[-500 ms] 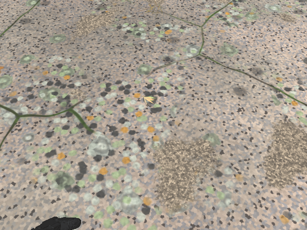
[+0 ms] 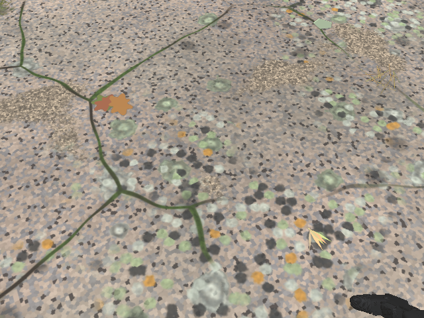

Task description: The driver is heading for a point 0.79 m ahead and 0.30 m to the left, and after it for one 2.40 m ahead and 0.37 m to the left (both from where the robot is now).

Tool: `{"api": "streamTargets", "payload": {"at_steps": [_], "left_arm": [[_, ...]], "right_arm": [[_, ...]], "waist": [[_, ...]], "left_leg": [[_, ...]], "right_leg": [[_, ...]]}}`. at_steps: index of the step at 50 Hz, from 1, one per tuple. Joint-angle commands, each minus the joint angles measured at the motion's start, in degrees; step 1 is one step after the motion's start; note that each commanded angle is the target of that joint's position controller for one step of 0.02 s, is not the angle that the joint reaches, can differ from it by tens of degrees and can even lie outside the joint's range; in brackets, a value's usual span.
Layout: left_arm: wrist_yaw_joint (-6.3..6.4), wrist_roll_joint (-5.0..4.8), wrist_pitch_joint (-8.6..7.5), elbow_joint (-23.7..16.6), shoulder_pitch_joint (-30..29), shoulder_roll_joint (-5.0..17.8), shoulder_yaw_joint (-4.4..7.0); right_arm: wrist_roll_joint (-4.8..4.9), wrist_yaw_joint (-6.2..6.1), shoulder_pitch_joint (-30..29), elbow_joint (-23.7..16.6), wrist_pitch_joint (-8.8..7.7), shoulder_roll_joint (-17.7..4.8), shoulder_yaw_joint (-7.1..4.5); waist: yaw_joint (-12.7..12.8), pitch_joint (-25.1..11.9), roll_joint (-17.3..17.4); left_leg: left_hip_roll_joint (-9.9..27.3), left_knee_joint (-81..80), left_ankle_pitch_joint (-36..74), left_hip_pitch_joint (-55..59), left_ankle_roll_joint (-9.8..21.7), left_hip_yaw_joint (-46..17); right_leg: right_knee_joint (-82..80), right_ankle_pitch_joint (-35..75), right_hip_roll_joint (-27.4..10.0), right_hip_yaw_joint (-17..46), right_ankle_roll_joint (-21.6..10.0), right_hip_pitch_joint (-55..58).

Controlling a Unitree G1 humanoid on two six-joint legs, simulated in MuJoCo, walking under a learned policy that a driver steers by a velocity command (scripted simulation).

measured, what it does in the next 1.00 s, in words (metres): walks ahead, turning left: left foot, then right foot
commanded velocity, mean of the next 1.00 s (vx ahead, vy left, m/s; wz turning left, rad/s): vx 1.00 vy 0.00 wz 0.76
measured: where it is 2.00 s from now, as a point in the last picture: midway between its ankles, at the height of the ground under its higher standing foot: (65, 75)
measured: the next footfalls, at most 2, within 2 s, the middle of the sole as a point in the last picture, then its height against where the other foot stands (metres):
left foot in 0.06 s outside the picture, level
right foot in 0.50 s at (232, 245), level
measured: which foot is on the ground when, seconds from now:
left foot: up 0.00-0.04, down 0.06-0.50, up 0.52-0.92, down 0.94-1.00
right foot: down 0.00-0.06, up 0.08-0.48, down 0.50-0.92, up 0.94-1.00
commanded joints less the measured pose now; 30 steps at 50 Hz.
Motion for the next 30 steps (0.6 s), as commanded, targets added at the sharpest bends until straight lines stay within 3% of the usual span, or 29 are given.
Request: {"api": "streamTargets", "payload": {"at_steps": [1,2,3,4,5,6,7,8,10,11,14,16,18,20,22,23,24,25,26,27,28,29,30], "left_arm": [[1.82,0.35,1.15,-6.31,-6.54,15.87,3.26],[1.47,0.68,2.08,-7.83,-9.53,16.71,3.73],[0.41,0.61,2.70,-8.57,-11.79,16.11,4.00],[-0.99,0.99,1.99,-11.34,-15.37,7.32,2.00],[-1.20,-0.24,0.29,-19.06,-13.62,5.24,1.16],[-1.34,0.21,-1.68,-20.35,-16.29,7.33,0.58],[-1.46,0.11,-2.38,-19.54,-17.13,9.57,0.84],[-1.38,0.83,-2.04,-19.43,-18.27,9.49,0.77],[-1.53,2.80,0.69,-18.89,-16.89,8.69,0.23],[-1.80,3.01,1.83,-19.32,-17.76,8.21,-0.05],[-2.56,1.95,2.52,-24.03,-28.15,7.18,-1.06],[-2.87,0.93,2.42,-26.08,-32.90,6.33,-1.71],[-2.86,0.21,2.25,-27.61,-35.40,6.97,-1.80],[-2.66,-0.10,1.89,-28.99,-36.29,8.23,-1.60],[-1.87,-0.19,1.53,-27.53,-29.48,11.51,-0.32],[-1.12,-0.54,1.24,-25.62,-21.00,14.67,1.08],[-0.08,-0.53,1.14,-22.56,-7.80,17.26,2.44],[1.06,1.33,1.00,-20.31,4.72,20.97,3.81],[0.26,3.40,0.88,-21.43,-2.15,24.79,4.27],[-0.43,2.71,1.47,-23.08,-10.46,18.95,4.21],[-0.58,2.00,1.78,-23.39,-13.91,13.57,2.87],[-0.76,2.04,1.90,-21.77,-13.63,11.33,2.35],[-0.65,1.85,1.69,-19.38,-11.24,10.55,1.97]], "right_arm": [[0.54,-0.94,16.31,1.43,0.27,-7.18,-2.03],[0.44,-1.84,27.43,4.55,0.46,-10.03,-3.61],[0.71,-3.07,34.10,7.10,0.37,-12.02,-5.41],[1.41,-3.83,26.86,7.23,0.70,-13.82,-6.08],[-0.68,-3.19,23.38,4.80,0.98,-18.52,-6.30],[-1.29,-3.74,24.56,3.93,0.93,-17.36,-6.47],[-1.21,-4.17,23.56,4.64,0.40,-13.07,-5.69],[-1.03,-4.44,21.40,4.79,-0.29,-11.48,-5.09],[-0.11,-5.14,18.86,3.76,-2.32,-10.00,-4.06],[0.27,-5.07,18.78,3.56,-3.14,-9.61,-3.68],[0.26,-4.59,21.31,3.17,-4.38,-11.35,-4.16],[0.53,-3.95,24.10,3.52,-4.34,-11.85,-4.65],[0.83,-3.48,26.63,3.72,-4.18,-12.45,-5.06],[0.83,-3.73,26.70,3.49,-3.96,-12.89,-5.28],[0.70,-4.13,24.28,2.63,-3.94,-14.78,-5.65],[0.27,-3.96,22.32,2.13,-4.04,-16.94,-6.03],[-0.06,-3.61,18.01,1.04,-4.37,-17.34,-6.03],[-0.37,-3.65,16.36,-1.17,-4.98,-8.96,-3.81],[3.33,-3.74,25.05,-4.98,-4.70,-2.30,-1.50],[1.51,-4.63,22.47,-3.10,-3.42,-7.50,-1.36],[0.10,-4.07,18.03,-2.89,-2.66,-9.99,-1.99],[-0.56,-3.25,15.89,-3.06,-2.09,-10.05,-2.09],[-1.44,-2.21,12.80,-4.49,-1.54,-8.79,-1.86]], "waist": [[-13.53,-3.72,-7.47],[-18.21,-8.46,-7.18],[-20.56,-10.54,-2.78],[-13.70,-2.36,11.67],[-6.35,-10.02,12.52],[-7.91,-11.32,4.64],[-5.73,-4.52,-3.94],[-2.78,-1.24,-7.03],[0.91,0.61,-8.33],[1.39,1.41,-8.37],[-1.72,4.07,-5.61],[-4.68,3.19,-2.32],[-7.31,1.10,0.67],[-7.57,0.13,2.44],[-3.97,-4.45,3.27],[0.97,-9.71,3.55],[9.05,-15.38,3.32],[12.36,-22.80,-4.91],[2.03,-28.82,-26.05],[1.57,-20.83,-16.53],[1.79,-13.29,-8.44],[1.39,-8.86,-2.66],[1.18,-6.24,-2.44]], "left_leg": [[-6.68,-0.70,-7.33,24.44,2.92,2.57],[-7.28,-2.63,-13.08,35.69,4.68,-0.13],[-6.73,-8.61,-16.79,47.10,6.96,-5.37],[-0.07,-9.81,-14.89,47.92,8.72,-19.73],[8.15,-18.12,-13.42,60.51,19.41,-48.00],[13.33,-30.44,-28.38,59.85,18.87,-58.59],[12.67,-33.75,-31.15,51.40,15.80,-56.05],[10.35,-33.84,-26.89,43.36,13.23,-51.15],[5.45,-33.90,-19.00,31.65,11.12,-42.23],[3.40,-34.34,-17.22,26.90,10.57,-39.36],[-1.41,-36.13,-7.82,20.25,8.73,-33.52],[-3.23,-34.37,0.83,23.21,6.14,-31.62],[-2.45,-32.58,8.86,29.37,4.45,-32.41],[-1.08,-30.00,13.69,33.94,2.84,-33.52],[-1.18,-21.93,26.22,36.36,-0.05,-34.07],[-1.52,-11.75,31.04,36.38,-1.32,-33.90],[-3.59,2.74,27.63,29.88,-2.43,-32.37],[-7.26,23.68,-0.27,19.27,-2.47,-28.51],[-11.81,36.88,-31.29,3.49,-4.44,-22.08],[-5.84,39.93,-24.52,-2.90,-3.57,-19.93],[-2.84,37.00,-19.78,-2.95,-4.01,-17.94],[-0.83,34.45,-18.04,-1.52,-4.41,-17.02],[1.01,32.77,-17.85,-1.02,-4.49,-17.19]], "right_leg": [[20.68,93.17,-17.08,2.59,-2.44,-10.62],[35.88,89.52,-17.91,4.68,-4.08,-14.75],[57.46,64.77,-13.58,5.29,-4.85,-24.02],[78.19,4.22,-2.02,8.41,-4.00,-44.82],[87.12,-2.46,1.66,20.25,-1.50,-64.07],[83.07,-0.31,-1.24,26.70,-1.95,-68.42],[76.51,3.16,-4.22,27.45,-2.08,-67.29],[71.43,4.39,-5.99,27.33,-1.51,-63.57],[64.56,5.01,-8.58,27.35,0.70,-56.43],[60.48,4.90,-9.55,26.56,1.77,-54.17],[43.63,15.30,-9.20,23.01,3.17,-50.37],[32.98,25.14,-7.04,21.96,2.03,-47.89],[26.58,29.68,-4.59,21.16,0.72,-46.61],[20.88,29.92,-3.27,22.09,-0.43,-43.77],[17.47,25.43,-0.21,22.54,-1.48,-32.33],[18.67,20.44,0.28,22.98,-2.14,-23.24],[19.71,16.39,-2.19,23.59,-2.74,-9.29],[19.74,-4.19,-14.44,36.22,-3.69,4.34],[4.05,-16.89,-30.29,72.03,-9.14,11.00],[0.97,-29.52,-27.68,73.82,-10.61,2.68],[1.91,-23.12,-24.37,61.44,-10.03,-5.27],[2.25,-11.35,-22.02,52.13,-9.44,-11.65],[1.80,-3.48,-19.76,44.64,-8.44,-15.57]]}}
